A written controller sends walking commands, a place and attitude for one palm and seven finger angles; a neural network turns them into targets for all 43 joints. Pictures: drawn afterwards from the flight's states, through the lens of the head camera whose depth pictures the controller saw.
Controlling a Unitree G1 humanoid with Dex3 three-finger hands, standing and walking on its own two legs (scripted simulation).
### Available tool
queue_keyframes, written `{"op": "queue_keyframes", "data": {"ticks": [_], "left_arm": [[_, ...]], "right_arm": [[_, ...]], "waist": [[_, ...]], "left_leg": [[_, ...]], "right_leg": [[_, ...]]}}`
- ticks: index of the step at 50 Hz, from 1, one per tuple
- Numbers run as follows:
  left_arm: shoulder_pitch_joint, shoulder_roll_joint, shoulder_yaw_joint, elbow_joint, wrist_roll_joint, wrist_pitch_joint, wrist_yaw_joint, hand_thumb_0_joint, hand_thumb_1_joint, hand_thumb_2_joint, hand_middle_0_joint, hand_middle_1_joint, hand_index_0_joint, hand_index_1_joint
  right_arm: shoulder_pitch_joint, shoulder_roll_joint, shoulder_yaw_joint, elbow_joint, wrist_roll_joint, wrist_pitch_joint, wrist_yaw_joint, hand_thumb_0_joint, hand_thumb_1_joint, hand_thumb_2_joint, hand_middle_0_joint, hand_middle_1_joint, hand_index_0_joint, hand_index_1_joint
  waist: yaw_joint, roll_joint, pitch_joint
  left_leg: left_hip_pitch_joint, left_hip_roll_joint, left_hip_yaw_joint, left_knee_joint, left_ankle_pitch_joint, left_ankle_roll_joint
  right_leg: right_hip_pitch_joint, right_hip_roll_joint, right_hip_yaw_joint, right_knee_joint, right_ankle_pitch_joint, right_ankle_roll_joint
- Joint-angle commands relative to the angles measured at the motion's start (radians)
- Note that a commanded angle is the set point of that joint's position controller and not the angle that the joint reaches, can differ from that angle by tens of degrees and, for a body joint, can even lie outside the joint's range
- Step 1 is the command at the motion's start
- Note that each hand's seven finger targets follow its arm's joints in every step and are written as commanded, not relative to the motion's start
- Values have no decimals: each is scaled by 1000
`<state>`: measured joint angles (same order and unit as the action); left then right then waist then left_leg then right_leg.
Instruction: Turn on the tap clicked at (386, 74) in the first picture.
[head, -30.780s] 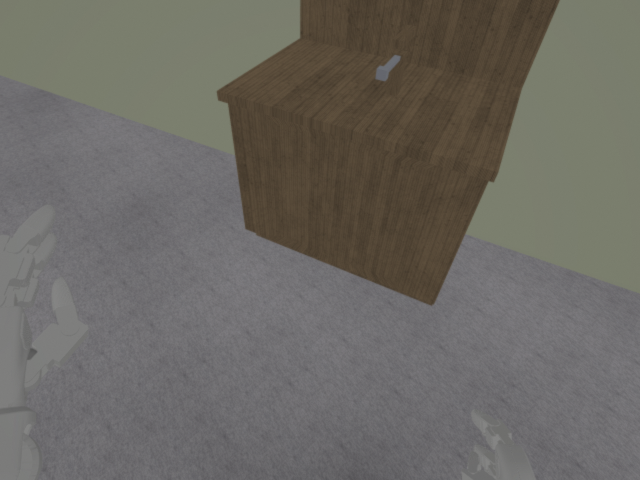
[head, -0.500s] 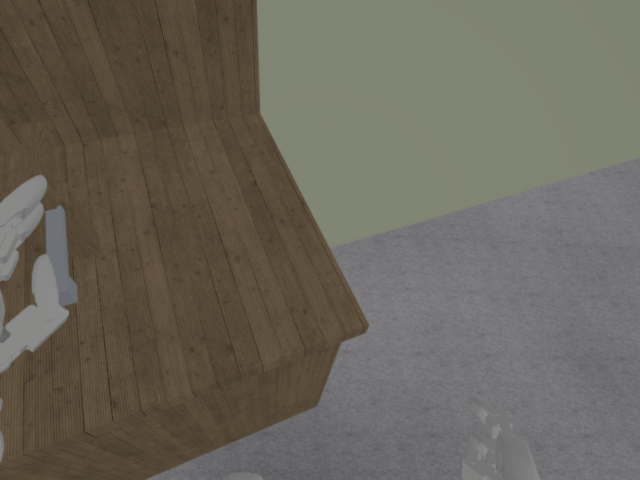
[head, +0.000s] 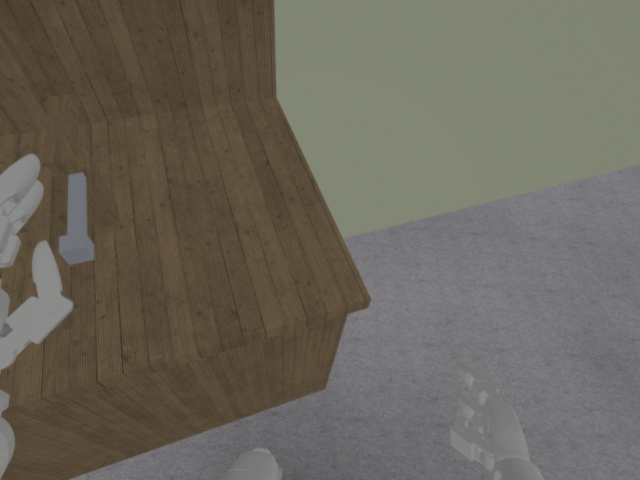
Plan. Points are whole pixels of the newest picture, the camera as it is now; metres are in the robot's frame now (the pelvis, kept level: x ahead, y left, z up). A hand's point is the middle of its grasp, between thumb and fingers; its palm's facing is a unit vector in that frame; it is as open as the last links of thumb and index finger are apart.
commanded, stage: come to a stop and stand still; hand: left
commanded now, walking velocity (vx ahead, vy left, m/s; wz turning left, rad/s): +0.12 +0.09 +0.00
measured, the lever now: (77, 248) +0.33 +0.34 +0.06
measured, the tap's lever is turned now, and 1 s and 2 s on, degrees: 0 0 0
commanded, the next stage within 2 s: look again from close up in 1.26 s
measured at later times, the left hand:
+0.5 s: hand (71, 282) +0.24 +0.26 +0.15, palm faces +0.23 -0.86 -0.46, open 7.4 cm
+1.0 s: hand (74, 237) +0.28 +0.27 +0.17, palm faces +0.35 -0.85 -0.39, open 7.4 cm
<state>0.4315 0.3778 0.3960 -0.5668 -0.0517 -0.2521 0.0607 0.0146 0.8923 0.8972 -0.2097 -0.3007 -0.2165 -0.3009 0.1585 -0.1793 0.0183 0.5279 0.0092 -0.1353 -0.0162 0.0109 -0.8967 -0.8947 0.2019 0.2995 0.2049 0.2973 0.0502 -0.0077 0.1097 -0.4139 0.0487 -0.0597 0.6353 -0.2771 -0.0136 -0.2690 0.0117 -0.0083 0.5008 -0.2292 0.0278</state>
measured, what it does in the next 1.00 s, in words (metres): shifts its weight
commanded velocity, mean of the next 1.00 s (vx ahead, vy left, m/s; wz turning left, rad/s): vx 0.01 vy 0.00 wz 0.00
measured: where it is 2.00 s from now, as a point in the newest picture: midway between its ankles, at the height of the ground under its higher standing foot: outside the picture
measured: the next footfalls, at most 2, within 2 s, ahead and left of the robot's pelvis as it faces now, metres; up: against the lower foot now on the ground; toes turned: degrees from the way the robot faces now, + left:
none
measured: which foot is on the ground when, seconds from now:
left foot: down 0.00-1.00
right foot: down 0.00-1.00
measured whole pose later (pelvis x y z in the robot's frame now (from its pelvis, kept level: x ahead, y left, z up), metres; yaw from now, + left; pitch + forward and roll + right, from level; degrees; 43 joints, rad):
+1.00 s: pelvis +0.05 +0.02 +0.01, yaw +0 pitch +1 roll -2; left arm 0.40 0.38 0.38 -0.50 -0.02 -0.21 0.08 0.02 0.89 0.90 -0.21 -0.30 -0.22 -0.30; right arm 0.14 -0.18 0.02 0.56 0.01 -0.12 -0.03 0.01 -0.90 -0.89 0.20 0.30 0.20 0.30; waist 0.02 -0.04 0.08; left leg -0.30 -0.01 -0.03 0.53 -0.24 0.03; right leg -0.16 -0.05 0.02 0.40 -0.25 0.07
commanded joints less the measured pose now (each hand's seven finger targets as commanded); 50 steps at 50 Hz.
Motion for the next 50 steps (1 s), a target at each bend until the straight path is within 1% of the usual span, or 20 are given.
{"op": "queue_keyframes", "data": {"ticks": [1, 3, 6, 9, 10, 11, 12, 13, 14, 16, 20, 21, 23, 26, 27, 32, 37, 41, 48, 50], "left_arm": [[-81, 192, 118, -148, -4, -19, 53, 0, 900, 900, -200, -300, -200, -300], [-96, 167, 95, -123, -3, -21, 52, 0, 900, 900, -200, -300, -200, -300], [-119, 185, 102, -126, 19, -32, 53, 0, 900, 900, -200, -300, -200, -300], [-105, 165, 83, -123, 34, -45, 48, 0, 900, 900, -200, -300, -200, -300], [-1014, 948, 624, -388, 150, -182, 45, 0, 900, 900, -200, -300, -200, -300], [-752, 605, 416, 28, 72, -114, 32, 0, 900, 900, -200, -300, -200, -300], [-509, 307, 174, 117, 43, -97, -1, 0, 900, 900, -200, -300, -200, -300], [-372, 193, 61, 127, 28, -88, -26, 0, 900, 900, -200, -300, -200, -300], [-248, 148, 22, 95, 17, -78, -34, 0, 900, 900, -200, -300, -200, -300], [-74, 73, -16, 61, 9, -65, -29, 0, 900, 900, -200, -300, -200, -300], [-28, 216, 131, -13, 14, -67, 8, 0, 900, 900, -200, -300, -200, -300], [-53, 272, 187, -46, 16, -66, 22, 0, 900, 900, -200, -300, -200, -300], [-116, 235, 168, -96, 18, -82, 18, 0, 900, 900, -200, -300, -200, -300], [-226, 279, 195, -181, 40, -101, 30, 0, 900, 900, -200, -300, -200, -300], [-228, 249, 174, -162, 37, -104, 31, 0, 900, 900, -200, -300, -200, -300], [-146, 152, 92, -136, 31, -89, 34, 0, 900, 900, -200, -300, -200, -300], [-121, 121, 54, -73, 35, -61, 38, 0, 900, 900, -200, -300, -200, -300], [-127, 174, 106, -103, 32, -46, 45, 0, 900, 900, -200, -300, -200, -300], [-74, 180, 106, -196, 15, -38, 44, 0, 900, 900, -200, -300, -200, -300], [-59, 174, 105, -185, 13, -33, 45, 0, 900, 900, -200, -300, -200, -300]], "right_arm": [[-49, -131, -48, -105, -1, -36, -37, 0, -900, -900, 200, 300, 200, 300], [-52, -139, -51, -108, 1, -35, -43, 0, -900, -900, 200, 300, 200, 300], [-64, -158, -58, -114, 12, -41, -45, 0, -900, -900, 200, 300, 200, 300], [-38, -154, -58, -114, 16, -61, -31, 0, -900, -900, 200, 300, 200, 300], [99, -169, -56, -55, -53, -114, -28, 0, -900, -900, 200, 300, 200, 300], [-8, -112, -42, 14, 7, -80, -33, 0, -900, -900, 200, 300, 200, 300], [23, -120, -53, -7, -15, -97, -21, 0, -900, -900, 200, 300, 200, 300], [15, -148, -69, -57, 11, -109, -9, 0, -900, -900, 200, 300, 200, 300], [11, -157, -71, -71, 20, -107, 9, 0, -900, -900, 200, 300, 200, 300], [-2, -144, -67, -80, 35, -99, 34, 0, -900, -900, 200, 300, 200, 300], [-20, -137, -52, -91, 16, -76, 11, 0, -900, -900, 200, 300, 200, 300], [-38, -143, -50, -87, 14, -68, 0, 0, -900, -900, 200, 300, 200, 300], [-40, -135, -46, -96, 5, -72, -16, 0, -900, -900, 200, 300, 200, 300], [-59, -140, -43, -101, 4, -85, -27, 0, -900, -900, 200, 300, 200, 300], [-41, -137, -43, -93, 2, -90, -29, 0, -900, -900, 200, 300, 200, 300], [-12, -133, -50, -66, -1, -105, -15, 0, -900, -900, 200, 300, 200, 300], [-23, -139, -52, -57, -2, -78, -12, 0, -900, -900, 200, 300, 200, 300], [-53, -136, -52, -76, 5, -49, -17, 0, -900, -900, 200, 300, 200, 300], [-43, -132, -52, -113, 5, -23, -20, 0, -900, -900, 200, 300, 200, 300], [-34, -135, -56, -109, 7, -18, -20, 0, -900, -900, 200, 300, 200, 300]], "waist": [[-50, -37, -181], [-45, -23, -165], [-42, 115, -92], [-31, 176, -115], [28, -20, -91], [-26, 45, -163], [-31, 120, -202], [-19, 203, -182], [-14, 238, -166], [-7, 180, -171], [-9, -123, -147], [-15, -93, -143], [-30, -8, -147], [-24, 172, -178], [-25, 182, -188], [-28, 97, -240], [-29, 104, -226], [-29, 51, -248], [-30, 126, -295], [-31, 107, -302]], "left_leg": [[251, -35, 24, -20, -54, 19], [197, -2, -28, -149, -81, 38], [87, 40, -104, -299, -275, 62], [-42, 67, -163, -378, -367, 92], [-2, 9, 20, -149, 73, 75], [195, -1, 43, -131, 117, 37], [249, -21, 4, -182, 41, 17], [240, -4, -5, -228, 5, 28], [191, 9, -23, -267, -48, 44], [138, 21, -29, -306, -125, 54], [114, -9, 30, -245, -150, 35], [153, -6, 30, -246, -137, 34], [130, 14, -10, -289, -160, 50], [73, 56, -69, -347, -236, 82], [63, 60, -84, -346, -239, 88], [201, 23, -39, -234, 45, 60], [229, 33, -27, -215, 229, 47], [250, 26, -13, -191, 319, 41], [279, 34, -11, -173, 463, 42], [283, 32, -5, -159, 462, 41]], "right_leg": [[-142, -194, 157, -200, -153, -119], [-60, -125, 84, -157, -178, -72], [-5, -61, 35, -125, -266, -45], [166, -16, -10, -32, -116, -34], [46, -98, 100, -206, 45, -40], [-28, -169, 89, -157, 24, -105], [-14, -104, 106, -101, -10, -109], [-15, -77, 88, -94, -50, -84], [16, -60, 68, -87, -82, -64], [76, -43, 28, -72, -72, -49], [39, -72, 43, -182, -184, -49], [-4, -74, 52, -182, -213, -51], [29, -53, 32, -132, -167, -46], [140, -27, 12, -41, -66, -34], [155, -32, 5, -40, -44, -35], [114, -58, 23, -101, 87, -51], [94, -63, 6, -97, 163, -41], [126, -69, 12, -100, 226, -42], [173, -74, -9, -86, 290, -42], [177, -79, -3, -91, 310, -46]]}}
